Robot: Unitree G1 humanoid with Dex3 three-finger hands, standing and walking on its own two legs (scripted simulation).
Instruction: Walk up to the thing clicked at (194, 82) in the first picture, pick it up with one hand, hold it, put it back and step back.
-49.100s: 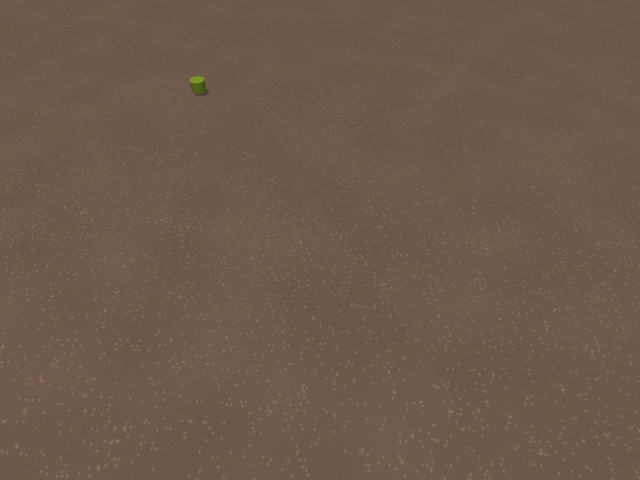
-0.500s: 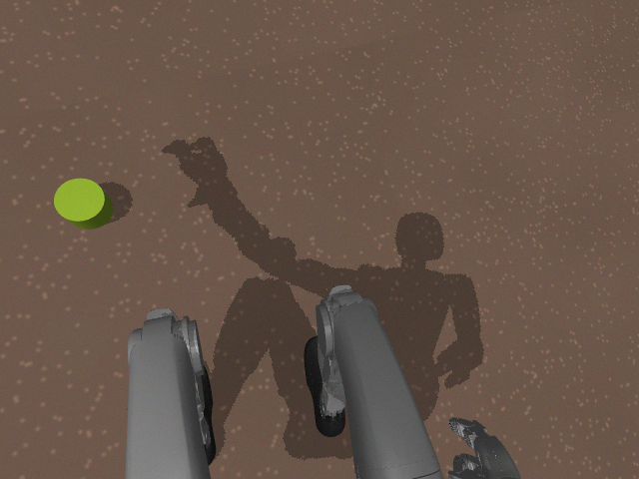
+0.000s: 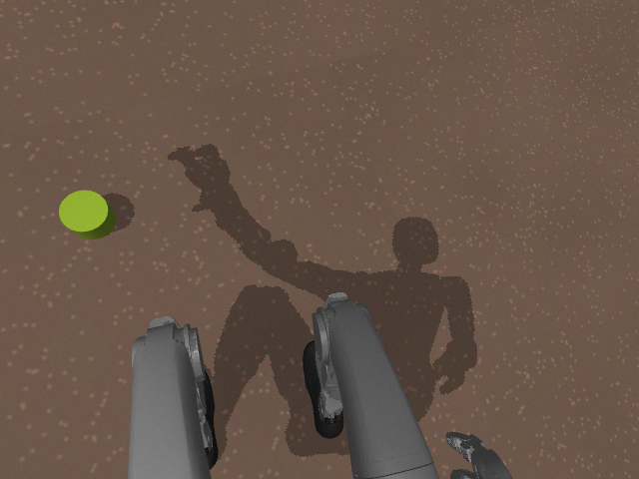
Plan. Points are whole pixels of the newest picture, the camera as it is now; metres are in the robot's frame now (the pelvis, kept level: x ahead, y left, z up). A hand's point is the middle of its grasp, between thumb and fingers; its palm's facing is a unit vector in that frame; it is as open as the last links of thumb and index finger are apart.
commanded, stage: go down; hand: left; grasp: from above
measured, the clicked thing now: (88, 215) +0.55 +0.31 -0.47
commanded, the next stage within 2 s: approach in 0.70 s
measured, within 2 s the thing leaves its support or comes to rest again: neither
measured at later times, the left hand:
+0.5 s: hand out of the picture +0.51 +0.37 -0.02, palm faces -0.44 -0.07 -0.90, open 14.0 cm
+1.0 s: hand out of the picture +0.50 +0.36 -0.03, palm faces -0.49 -0.08 -0.87, open 14.0 cm
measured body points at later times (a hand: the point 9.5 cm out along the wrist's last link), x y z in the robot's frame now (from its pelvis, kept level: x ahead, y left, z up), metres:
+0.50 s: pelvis +0.01 +0.00 +0.02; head +0.23 +0.06 +0.40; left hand +0.53 +0.37 +0.03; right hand +0.05 -0.27 -0.09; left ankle +0.08 +0.11 -0.47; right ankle +0.10 -0.15 -0.47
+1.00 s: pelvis +0.01 +0.00 +0.02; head +0.23 +0.06 +0.41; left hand +0.53 +0.37 +0.02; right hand +0.05 -0.26 -0.08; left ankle +0.08 +0.11 -0.47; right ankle +0.10 -0.15 -0.47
